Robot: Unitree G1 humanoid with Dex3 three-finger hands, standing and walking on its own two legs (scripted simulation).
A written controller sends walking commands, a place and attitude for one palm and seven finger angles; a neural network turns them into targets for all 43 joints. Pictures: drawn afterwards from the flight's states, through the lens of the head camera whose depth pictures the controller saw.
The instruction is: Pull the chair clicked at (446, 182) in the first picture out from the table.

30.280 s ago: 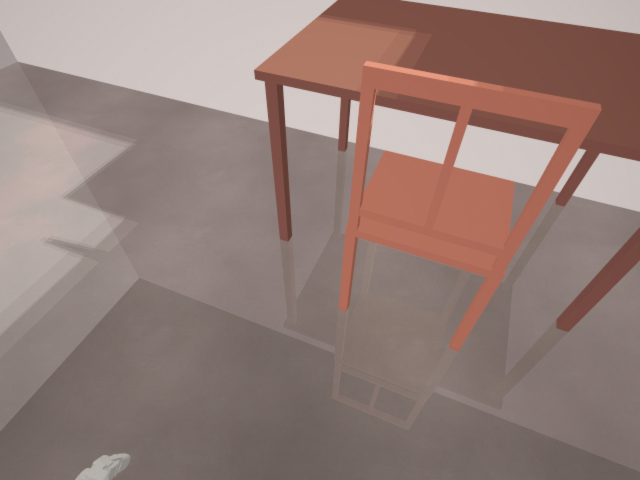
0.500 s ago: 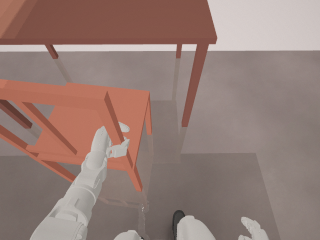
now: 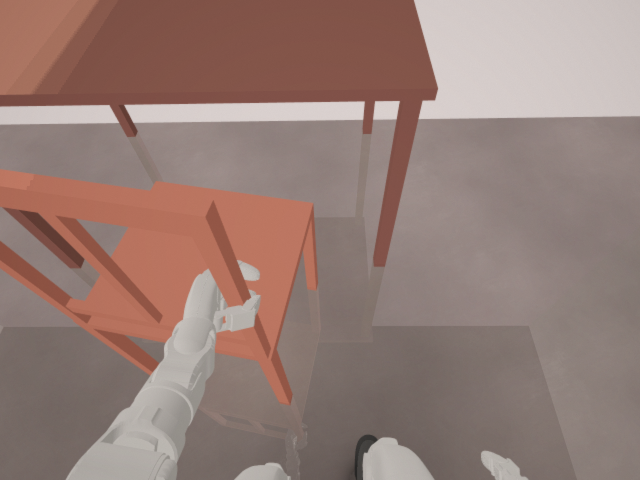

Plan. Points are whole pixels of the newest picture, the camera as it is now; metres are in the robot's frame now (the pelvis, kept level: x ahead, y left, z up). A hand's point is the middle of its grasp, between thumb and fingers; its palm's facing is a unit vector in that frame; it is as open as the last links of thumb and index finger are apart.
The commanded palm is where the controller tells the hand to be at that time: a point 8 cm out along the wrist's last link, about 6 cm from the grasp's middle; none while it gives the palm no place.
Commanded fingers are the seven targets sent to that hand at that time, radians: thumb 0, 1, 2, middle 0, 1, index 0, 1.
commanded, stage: step backward, pulling the chair out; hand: left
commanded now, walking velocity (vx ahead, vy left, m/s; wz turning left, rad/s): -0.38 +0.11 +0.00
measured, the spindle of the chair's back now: (114, 275) +0.40 +0.33 -0.06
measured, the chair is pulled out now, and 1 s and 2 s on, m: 0.20 0.21 0.21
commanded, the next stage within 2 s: none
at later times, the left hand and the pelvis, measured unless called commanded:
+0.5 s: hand (245, 309) +0.34 +0.12 -0.05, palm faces -0.03 -0.99 -0.17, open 6.2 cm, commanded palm +0.33 +0.17 -0.04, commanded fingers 0.00 0.90 0.90 -0.50 -1.45 -0.50 -1.45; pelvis -0.02 +0.00 +0.01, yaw +1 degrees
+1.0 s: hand (244, 312) +0.34 +0.12 -0.05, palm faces -0.08 -0.98 -0.19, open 6.1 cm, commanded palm +0.34 +0.18 -0.04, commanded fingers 0.00 0.90 0.90 -0.50 -1.45 -0.50 -1.45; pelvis -0.01 +0.01 +0.01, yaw +0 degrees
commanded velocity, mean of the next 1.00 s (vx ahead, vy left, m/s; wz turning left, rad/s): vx -0.38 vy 0.03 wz -0.04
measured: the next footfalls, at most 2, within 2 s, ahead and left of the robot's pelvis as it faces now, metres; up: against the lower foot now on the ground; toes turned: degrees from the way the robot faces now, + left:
left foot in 0.10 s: +0.00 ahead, +0.12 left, +0.00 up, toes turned +0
